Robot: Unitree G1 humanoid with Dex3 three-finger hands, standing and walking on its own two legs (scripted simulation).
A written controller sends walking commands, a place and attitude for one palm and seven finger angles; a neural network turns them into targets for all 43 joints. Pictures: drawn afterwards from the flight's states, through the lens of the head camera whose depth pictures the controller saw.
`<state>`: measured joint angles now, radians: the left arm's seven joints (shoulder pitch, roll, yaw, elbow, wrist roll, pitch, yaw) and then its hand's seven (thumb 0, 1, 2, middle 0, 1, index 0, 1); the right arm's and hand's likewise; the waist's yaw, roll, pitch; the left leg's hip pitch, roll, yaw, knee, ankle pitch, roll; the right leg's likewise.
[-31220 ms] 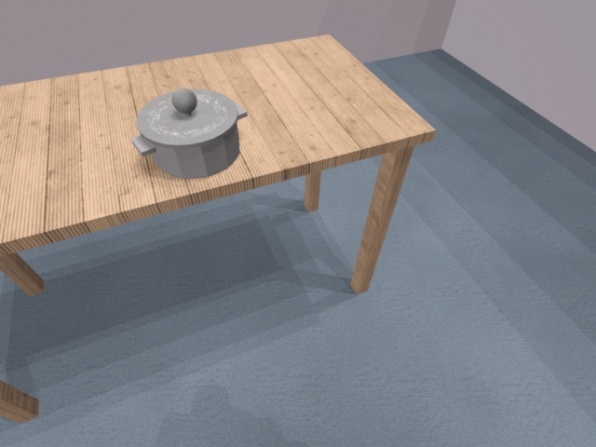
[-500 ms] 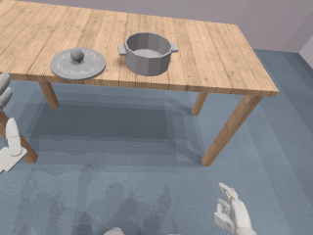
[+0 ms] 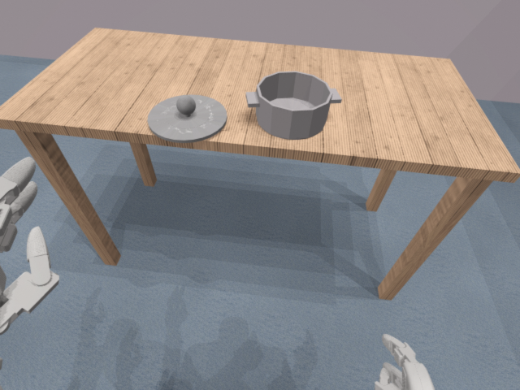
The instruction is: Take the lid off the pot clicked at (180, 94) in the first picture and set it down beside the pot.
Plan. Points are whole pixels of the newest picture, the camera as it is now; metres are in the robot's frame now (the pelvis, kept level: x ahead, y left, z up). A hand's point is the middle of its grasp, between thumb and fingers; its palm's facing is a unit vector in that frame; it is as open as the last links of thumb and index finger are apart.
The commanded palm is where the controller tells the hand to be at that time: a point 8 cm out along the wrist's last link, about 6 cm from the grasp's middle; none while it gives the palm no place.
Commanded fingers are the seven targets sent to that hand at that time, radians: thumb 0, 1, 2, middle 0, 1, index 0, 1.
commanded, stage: stop stepping back and stand still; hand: left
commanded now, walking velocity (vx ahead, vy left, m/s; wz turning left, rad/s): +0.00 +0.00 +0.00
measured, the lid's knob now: (186, 105) +0.71 +0.20 +0.05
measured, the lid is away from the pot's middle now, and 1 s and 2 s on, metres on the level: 0.26 0.26 0.26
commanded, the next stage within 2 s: let the arm hang, fingers relaxed in 0.62 s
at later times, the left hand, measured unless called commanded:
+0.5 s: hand out of the picture +0.06 +0.21 -0.18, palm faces +0.04 -0.98 -0.17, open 7.0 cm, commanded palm none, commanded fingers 0.00 0.90 0.90 -0.20 -0.30 -0.20 -0.30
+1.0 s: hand out of the picture +0.11 +0.20 -0.16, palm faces +0.01 -0.97 -0.22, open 7.4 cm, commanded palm none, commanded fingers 0.00 0.90 0.90 -0.20 -0.30 -0.20 -0.30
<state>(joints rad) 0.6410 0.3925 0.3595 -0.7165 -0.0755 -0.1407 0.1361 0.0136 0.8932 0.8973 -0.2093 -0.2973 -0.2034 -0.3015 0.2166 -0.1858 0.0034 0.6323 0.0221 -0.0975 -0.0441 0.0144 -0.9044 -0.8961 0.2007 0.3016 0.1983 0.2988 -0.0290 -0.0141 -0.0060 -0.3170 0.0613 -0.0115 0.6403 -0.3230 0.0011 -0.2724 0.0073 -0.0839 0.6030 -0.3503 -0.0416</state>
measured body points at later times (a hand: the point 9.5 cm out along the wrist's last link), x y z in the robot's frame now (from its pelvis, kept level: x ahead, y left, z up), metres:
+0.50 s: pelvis +0.02 +0.02 +0.00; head +0.10 +0.05 +0.44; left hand +0.06 +0.26 -0.17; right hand +0.05 -0.24 -0.13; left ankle -0.01 +0.14 -0.73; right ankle -0.02 -0.10 -0.73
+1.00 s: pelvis +0.03 +0.02 +0.01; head +0.07 +0.01 +0.46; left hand +0.11 +0.25 -0.14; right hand +0.05 -0.21 -0.15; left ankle -0.01 +0.14 -0.73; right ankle -0.02 -0.10 -0.73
